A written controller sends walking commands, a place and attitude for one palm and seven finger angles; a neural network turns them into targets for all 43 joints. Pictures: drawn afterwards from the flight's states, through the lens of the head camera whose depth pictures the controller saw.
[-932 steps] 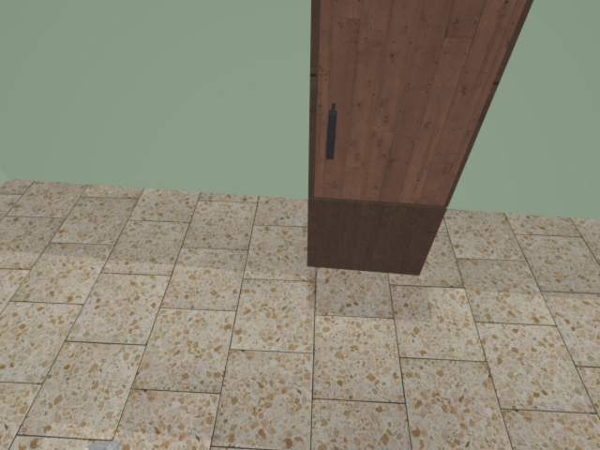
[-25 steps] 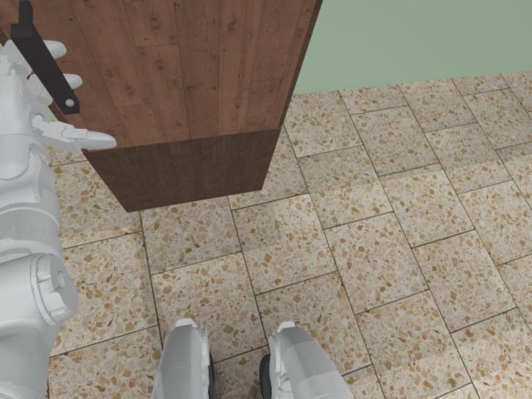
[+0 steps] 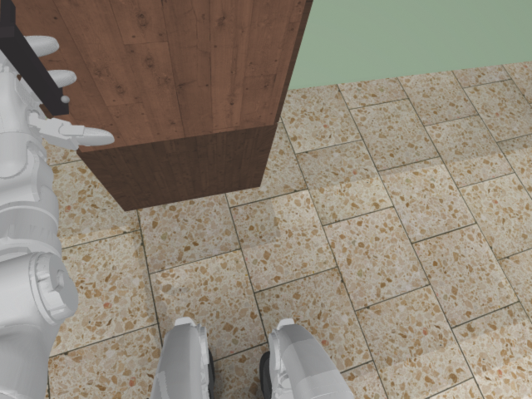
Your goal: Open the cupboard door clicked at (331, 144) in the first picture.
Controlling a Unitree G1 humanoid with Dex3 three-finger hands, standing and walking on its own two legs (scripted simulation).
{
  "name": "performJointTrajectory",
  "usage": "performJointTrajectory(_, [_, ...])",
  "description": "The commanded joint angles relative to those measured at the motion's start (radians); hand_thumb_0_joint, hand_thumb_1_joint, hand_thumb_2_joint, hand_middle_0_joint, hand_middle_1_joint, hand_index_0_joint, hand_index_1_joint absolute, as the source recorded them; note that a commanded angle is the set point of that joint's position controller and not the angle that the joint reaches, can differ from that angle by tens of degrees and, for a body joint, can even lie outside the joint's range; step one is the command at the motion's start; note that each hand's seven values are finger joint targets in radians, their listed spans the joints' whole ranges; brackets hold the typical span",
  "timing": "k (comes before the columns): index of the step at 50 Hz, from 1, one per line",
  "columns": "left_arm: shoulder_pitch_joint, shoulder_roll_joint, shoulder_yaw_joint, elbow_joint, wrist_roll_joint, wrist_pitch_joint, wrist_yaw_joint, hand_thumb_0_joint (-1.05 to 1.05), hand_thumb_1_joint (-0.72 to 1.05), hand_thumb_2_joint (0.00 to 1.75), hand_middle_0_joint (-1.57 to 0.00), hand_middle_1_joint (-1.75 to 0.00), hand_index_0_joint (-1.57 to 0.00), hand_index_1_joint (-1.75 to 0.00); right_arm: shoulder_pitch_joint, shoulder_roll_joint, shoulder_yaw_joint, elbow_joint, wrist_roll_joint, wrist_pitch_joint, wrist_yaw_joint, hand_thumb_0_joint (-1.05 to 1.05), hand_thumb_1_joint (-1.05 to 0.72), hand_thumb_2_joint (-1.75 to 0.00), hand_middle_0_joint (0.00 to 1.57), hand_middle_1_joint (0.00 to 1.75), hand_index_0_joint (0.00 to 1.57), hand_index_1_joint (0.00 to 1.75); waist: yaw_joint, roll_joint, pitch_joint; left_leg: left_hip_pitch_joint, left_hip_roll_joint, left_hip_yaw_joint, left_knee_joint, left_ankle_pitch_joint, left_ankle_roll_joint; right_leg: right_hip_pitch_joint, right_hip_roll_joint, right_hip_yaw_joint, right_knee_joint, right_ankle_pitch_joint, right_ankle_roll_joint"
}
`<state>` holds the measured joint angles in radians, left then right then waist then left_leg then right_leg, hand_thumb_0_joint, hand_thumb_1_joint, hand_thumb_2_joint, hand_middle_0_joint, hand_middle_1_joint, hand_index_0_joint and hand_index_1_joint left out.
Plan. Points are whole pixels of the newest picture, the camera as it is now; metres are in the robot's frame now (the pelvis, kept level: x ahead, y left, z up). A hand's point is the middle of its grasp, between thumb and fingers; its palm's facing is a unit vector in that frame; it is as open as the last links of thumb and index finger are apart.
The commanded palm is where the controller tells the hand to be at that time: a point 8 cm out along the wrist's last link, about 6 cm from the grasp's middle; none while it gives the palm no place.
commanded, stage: close the thumb around the handle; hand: left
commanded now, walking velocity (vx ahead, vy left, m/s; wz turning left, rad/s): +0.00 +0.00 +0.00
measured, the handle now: (36, 63) +0.57 +0.28 +0.06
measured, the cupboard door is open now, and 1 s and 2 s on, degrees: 0 0 43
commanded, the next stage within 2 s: pull the door open along its arc in 0.80 s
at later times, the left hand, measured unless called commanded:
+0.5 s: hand (63, 101) +0.52 +0.24 +0.04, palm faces +0.18 -0.98 -0.01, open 9.6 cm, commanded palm +0.50 +0.27 +0.04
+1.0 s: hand (62, 102) +0.52 +0.24 +0.04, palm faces +0.19 -0.98 -0.01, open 5.7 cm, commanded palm +0.49 +0.27 +0.04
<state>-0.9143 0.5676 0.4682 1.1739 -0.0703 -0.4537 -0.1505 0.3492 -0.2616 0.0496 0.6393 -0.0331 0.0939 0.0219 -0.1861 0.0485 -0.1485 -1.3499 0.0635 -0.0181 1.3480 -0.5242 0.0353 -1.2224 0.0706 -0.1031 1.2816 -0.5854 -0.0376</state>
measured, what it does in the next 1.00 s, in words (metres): stands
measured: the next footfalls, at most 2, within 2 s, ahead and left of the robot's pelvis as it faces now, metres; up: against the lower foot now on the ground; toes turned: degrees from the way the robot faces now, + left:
none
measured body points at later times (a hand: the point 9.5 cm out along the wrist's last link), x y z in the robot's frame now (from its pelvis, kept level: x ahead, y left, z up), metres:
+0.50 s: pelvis +0.00 +0.00 +0.00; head +0.17 +0.04 +0.42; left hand +0.50 +0.29 +0.05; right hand +0.03 -0.26 -0.11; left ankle +0.04 +0.10 -0.60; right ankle +0.00 -0.11 -0.60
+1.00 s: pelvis +0.00 +0.01 +0.00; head +0.17 +0.04 +0.42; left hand +0.50 +0.29 +0.05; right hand +0.01 -0.26 -0.11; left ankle +0.04 +0.10 -0.60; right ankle +0.00 -0.11 -0.60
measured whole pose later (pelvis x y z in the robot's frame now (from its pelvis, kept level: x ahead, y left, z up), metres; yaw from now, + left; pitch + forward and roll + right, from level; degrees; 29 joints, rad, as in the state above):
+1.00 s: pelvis +0.00 +0.01 +0.00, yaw +0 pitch +29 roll -6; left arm -0.89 0.55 0.47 1.17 -0.07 -0.47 -0.15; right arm 0.35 -0.26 0.05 0.64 -0.03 0.09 0.02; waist -0.19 0.05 -0.15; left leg -1.34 0.06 -0.01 1.35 -0.53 0.04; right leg -1.21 0.07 -0.10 1.28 -0.58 -0.03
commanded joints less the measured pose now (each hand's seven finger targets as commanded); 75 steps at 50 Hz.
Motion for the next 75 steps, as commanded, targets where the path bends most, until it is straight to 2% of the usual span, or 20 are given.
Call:
performJointTrajectory(1, [-0.396,0.213,-0.014,-0.208,-0.006,-0.082,-0.012,0.0,-0.5,0.3,-0.3,-1.2,-0.3,-1.2,0.185,-0.193,-0.071,-0.022,-0.003,-0.011,-0.013,0.0,-0.9,-0.9,0.2,0.3,0.2,0.3,-0.012,0.176,-0.535,0.581,-0.009,-0.086,-0.117,0.411,-0.001,0.115,0.006,0.063,-0.158,0.341,0.014])
performJointTrajectory(5, [-0.389,0.221,-0.006,-0.212,-0.011,-0.086,-0.012,0.0,-0.5,0.3,-0.3,-1.2,-0.3,-1.2,0.186,-0.196,-0.072,-0.021,-0.004,-0.01,-0.012,0.0,-0.9,-0.9,0.2,0.3,0.2,0.3,-0.011,0.171,-0.548,0.591,-0.009,-0.087,-0.116,0.433,-0.001,0.12,0.007,0.062,-0.155,0.359,0.014])
performJointTrajectory(7, [-0.372,0.228,0.001,-0.207,-0.014,-0.084,-0.016,0.0,-0.39,0.35,-0.31,-1.21,-0.31,-1.21,0.183,-0.194,-0.071,-0.023,-0.001,-0.009,-0.014,0.0,-0.9,-0.9,0.2,0.3,0.2,0.3,-0.008,0.144,-0.542,0.557,-0.013,-0.076,-0.112,0.423,0.003,0.156,0.007,0.07,-0.159,0.374,0.017])
performJointTrajectory(11, [-0.38,0.21,-0.01,-0.226,-0.018,-0.087,-0.019,0.0,-0.16,0.44,-0.32,-1.24,-0.32,-1.24,0.178,-0.193,-0.073,-0.024,-0.001,-0.009,-0.012,0.0,-0.9,-0.9,0.2,0.3,0.2,0.3,-0.007,0.175,-0.549,0.589,-0.012,-0.08,-0.114,0.437,0.0,0.133,0.006,0.065,-0.156,0.374,0.015])
performJointTrajectory(15, [-0.343,0.249,0.026,-0.194,-0.02,-0.083,-0.02,0.0,0.06,0.54,-0.34,-1.26,-0.34,-1.26,0.176,-0.195,-0.071,-0.03,0.0,-0.007,-0.016,0.0,-0.9,-0.9,0.2,0.3,0.2,0.3,0.0,0.143,-0.534,0.554,-0.012,-0.073,-0.109,0.441,0.002,0.159,0.008,0.07,-0.153,0.393,0.017])
performJointTrajectory(24, [-0.344,0.245,0.026,-0.233,-0.025,-0.091,-0.027,0.0,0.56,0.76,-0.38,-1.31,-0.38,-1.31,0.171,-0.194,-0.073,-0.033,0.001,-0.007,-0.015,0.0,-0.9,-0.9,0.2,0.3,0.2,0.3,0.013,0.179,-0.563,0.604,-0.01,-0.082,-0.117,0.465,-0.005,0.143,0.006,0.063,-0.146,0.391,0.014])
performJointTrajectory(26, [-0.339,0.205,0.002,-0.209,-0.029,-0.084,-0.026,0.0,0.68,0.8,-0.38,-1.33,-0.38,-1.33,0.169,-0.192,-0.073,-0.032,0.002,-0.008,-0.014,0.0,-0.9,-0.9,0.2,0.3,0.2,0.3,-0.004,0.153,-0.529,0.586,-0.01,-0.083,-0.118,0.437,-0.002,0.127,0.007,0.061,-0.155,0.37,0.017])
performJointTrajectory(27, [-0.353,0.236,0.019,-0.209,-0.029,-0.085,-0.023,0.0,0.73,0.83,-0.39,-1.33,-0.39,-1.33,0.169,-0.196,-0.071,-0.03,0.001,-0.008,-0.017,0.0,-0.9,-0.9,0.2,0.3,0.2,0.3,-0.004,0.134,-0.517,0.561,-0.01,-0.082,-0.117,0.421,0.0,0.141,0.007,0.063,-0.156,0.365,0.018])
performJointTrajectory(30, [-0.383,0.215,-0.007,-0.202,-0.018,-0.087,-0.022,0.0,0.9,0.9,-0.4,-1.35,-0.4,-1.35,0.169,-0.196,-0.071,-0.025,0.001,-0.01,-0.018,0.0,-0.9,-0.9,0.2,0.3,0.2,0.3,-0.012,0.171,-0.52,0.59,-0.009,-0.091,-0.121,0.419,-0.005,0.096,0.006,0.058,-0.152,0.341,0.014])
performJointTrajectory(47, [-0.377,0.243,0.015,-0.211,-0.014,-0.095,-0.012,0.0,0.9,0.9,-0.4,-1.35,-0.4,-1.35,0.175,-0.199,-0.07,-0.027,-0.002,-0.014,-0.017,0.0,-0.9,-0.9,0.2,0.3,0.2,0.3,0.001,0.173,-0.538,0.598,-0.008,-0.096,-0.133,0.403,-0.007,0.109,0.008,0.055,-0.157,0.316,0.012])
performJointTrajectory(51, [-0.26,0.19,-0.005,-0.216,-0.028,-0.093,-0.019,0.0,0.9,0.9,-0.4,-1.35,-0.4,-1.35,0.162,-0.195,-0.072,-0.043,0.001,-0.009,-0.01,0.0,-0.9,-0.9,0.2,0.3,0.2,0.3,0.026,0.161,-0.53,0.604,-0.01,-0.09,-0.15,0.401,-0.01,0.125,0.007,0.051,-0.16,0.318,0.01])
performJointTrajectory(54, [-0.189,0.168,-0.007,-0.296,-0.044,-0.101,-0.022,0.0,0.9,0.9,-0.4,-1.35,-0.4,-1.35,0.151,-0.191,-0.08,-0.056,0.007,-0.007,-0.007,0.0,-0.9,-0.9,0.2,0.3,0.2,0.3,0.05,0.174,-0.578,0.653,-0.011,-0.083,-0.161,0.459,-0.014,0.157,0.005,0.052,-0.158,0.369,0.01])
performJointTrajectory(57, [-0.057,0.102,-0.029,-0.331,-0.068,-0.093,-0.019,0.0,0.9,0.9,-0.4,-1.35,-0.4,-1.35,0.135,-0.179,-0.086,-0.07,0.017,-0.004,-0.002,0.0,-0.9,-0.9,0.2,0.3,0.2,0.3,0.062,0.098,-0.544,0.62,-0.018,-0.065,-0.177,0.453,-0.01,0.221,0.007,0.054,-0.177,0.401,0.016])
performJointTrajectory(60, [0.075,0.044,-0.056,-0.435,-0.085,-0.095,-0.008,0.0,0.9,0.9,-0.4,-1.35,-0.4,-1.35,0.112,-0.171,-0.095,-0.09,0.025,-0.005,0.004,0.0,-0.9,-0.9,0.2,0.3,0.2,0.3,0.091,0.104,-0.544,0.652,-0.022,-0.055,-0.202,0.485,-0.017,0.255,0.004,0.051,-0.186,0.433,0.014])
performJointTrajectory(63, [0.174,-0.027,-0.094,-0.495,-0.097,-0.098,0.013,0.0,0.9,0.9,-0.4,-1.35,-0.4,-1.35,0.092,-0.163,-0.101,-0.101,0.03,-0.009,0.005,0.0,-0.9,-0.9,0.2,0.3,0.2,0.3,0.091,0.039,-0.484,0.621,-0.027,-0.045,-0.218,0.457,-0.014,0.283,0.002,0.052,-0.198,0.438,0.016])
performJointTrajectory(65, [0.234,-0.069,-0.121,-0.556,-0.097,-0.104,0.032,0.0,0.9,0.9,-0.4,-1.35,-0.4,-1.35,0.07,-0.157,-0.105,-0.112,0.032,-0.013,0.008,0.0,-0.9,-0.9,0.2,0.3,0.2,0.3,0.104,0.074,-0.476,0.644,-0.029,-0.039,-0.227,0.462,-0.02,0.273,-0.001,0.05,-0.2,0.436,0.016])
performJointTrajectory(68, [0.329,-0.174,-0.147,-0.632,-0.116,-0.112,0.126,0.0,0.9,0.9,-0.4,-1.35,-0.4,-1.35,0.046,-0.14,-0.108,-0.124,0.026,-0.025,0.01,0.0,-0.9,-0.9,0.2,0.3,0.2,0.3,0.121,0.054,-0.443,0.66,-0.029,-0.036,-0.24,0.476,-0.029,0.273,-0.004,0.042,-0.204,0.434,0.016])
performJointTrajectory(69, [0.368,-0.209,-0.133,-0.661,-0.127,-0.114,0.185,0.0,0.9,0.9,-0.4,-1.35,-0.4,-1.35,0.031,-0.13,-0.108,-0.131,0.02,-0.028,0.013,0.0,-0.9,-0.9,0.2,0.3,0.2,0.3,0.144,0.037,-0.453,0.653,-0.032,-0.03,-0.245,0.472,-0.032,0.292,-0.006,0.04,-0.202,0.437,0.018])
performJointTrajectory(70, [0.395,-0.255,-0.156,-0.682,-0.119,-0.115,0.242,0.0,0.9,0.9,-0.4,-1.35,-0.4,-1.35,0.016,-0.122,-0.107,-0.135,0.015,-0.031,0.015,0.0,-0.9,-0.9,0.2,0.3,0.2,0.3,0.144,0.032,-0.437,0.644,-0.033,-0.027,-0.249,0.465,-0.034,0.299,-0.009,0.04,-0.202,0.436,0.019])
performJointTrajectory(75, [0.497,-0.422,-0.283,-0.799,-0.011,-0.128,0.492,0.0,0.9,0.9,-0.4,-1.35,-0.4,-1.35,-0.033,-0.098,-0.11,-0.151,-0.02,-0.03,0.04,0.0,-0.9,-0.9,0.2,0.3,0.2,0.3,0.153,0.006,-0.43,0.637,-0.039,-0.025,-0.243,0.472,-0.038,0.32,-0.018,0.038,-0.185,0.454,0.015])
